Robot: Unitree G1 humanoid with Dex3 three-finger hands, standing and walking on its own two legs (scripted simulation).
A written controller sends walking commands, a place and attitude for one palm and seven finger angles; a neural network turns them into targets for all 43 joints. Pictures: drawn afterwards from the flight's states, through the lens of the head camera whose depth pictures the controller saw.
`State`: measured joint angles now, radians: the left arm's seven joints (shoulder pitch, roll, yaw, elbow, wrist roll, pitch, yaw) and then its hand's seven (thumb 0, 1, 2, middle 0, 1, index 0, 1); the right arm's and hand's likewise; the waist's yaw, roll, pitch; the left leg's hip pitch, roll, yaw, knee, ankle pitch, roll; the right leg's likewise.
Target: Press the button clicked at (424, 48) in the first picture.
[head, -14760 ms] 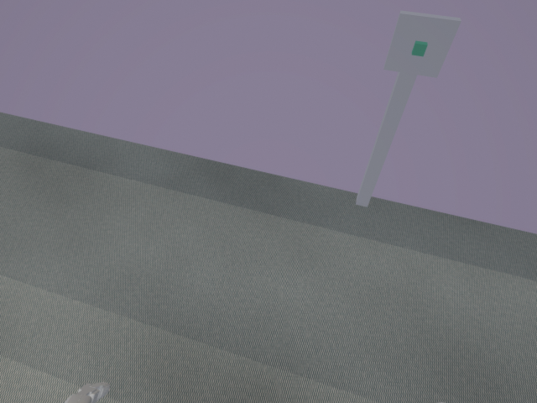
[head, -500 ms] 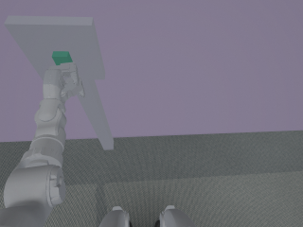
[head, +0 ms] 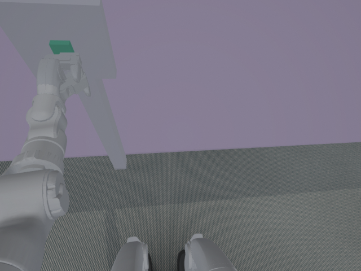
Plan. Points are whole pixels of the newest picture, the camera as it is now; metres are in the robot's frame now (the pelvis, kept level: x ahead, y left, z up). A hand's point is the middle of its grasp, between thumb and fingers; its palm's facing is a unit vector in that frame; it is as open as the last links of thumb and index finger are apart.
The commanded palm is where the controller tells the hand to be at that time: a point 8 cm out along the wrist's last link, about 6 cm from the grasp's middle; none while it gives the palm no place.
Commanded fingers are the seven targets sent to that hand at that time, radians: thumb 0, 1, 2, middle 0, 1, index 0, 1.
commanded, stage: hold the button down briefly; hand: left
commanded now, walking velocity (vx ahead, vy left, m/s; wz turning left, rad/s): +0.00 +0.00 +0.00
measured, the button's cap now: (63, 46) +0.56 +0.20 +0.12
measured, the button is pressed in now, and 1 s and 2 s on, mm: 11 0 0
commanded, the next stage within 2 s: pull the fist back off the button in 0.16 s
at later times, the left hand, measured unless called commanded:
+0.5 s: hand (84, 79) +0.51 +0.16 +0.08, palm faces +0.01 -1.00 -0.03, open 3.5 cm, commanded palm +0.49 +0.21 +0.08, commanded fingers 0.00 0.90 0.90 -1.30 -1.50 -1.30 -1.50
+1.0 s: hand (84, 100) +0.46 +0.16 +0.08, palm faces +0.02 -1.00 -0.02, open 3.2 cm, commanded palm +0.42 +0.21 +0.08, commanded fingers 0.00 0.90 0.90 -1.30 -1.50 -1.30 -1.50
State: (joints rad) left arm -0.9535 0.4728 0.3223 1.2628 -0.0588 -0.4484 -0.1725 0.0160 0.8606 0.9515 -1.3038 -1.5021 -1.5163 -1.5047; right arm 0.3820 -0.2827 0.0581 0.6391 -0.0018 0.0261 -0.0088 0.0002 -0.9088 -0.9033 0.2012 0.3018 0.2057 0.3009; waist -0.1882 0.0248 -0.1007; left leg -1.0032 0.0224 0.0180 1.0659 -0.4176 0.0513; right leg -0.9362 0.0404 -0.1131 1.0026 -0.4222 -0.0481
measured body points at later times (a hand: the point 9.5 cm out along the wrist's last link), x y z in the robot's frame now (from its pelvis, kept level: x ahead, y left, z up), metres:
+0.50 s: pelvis -0.02 +0.01 -0.01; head +0.11 +0.04 +0.43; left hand +0.51 +0.22 +0.08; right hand -0.02 -0.25 -0.11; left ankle +0.05 +0.09 -0.66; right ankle +0.03 -0.09 -0.66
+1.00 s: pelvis +0.04 +0.01 +0.02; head +0.12 +0.01 +0.46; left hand +0.45 +0.21 +0.08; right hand +0.10 -0.25 -0.09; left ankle +0.05 +0.09 -0.66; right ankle +0.03 -0.09 -0.66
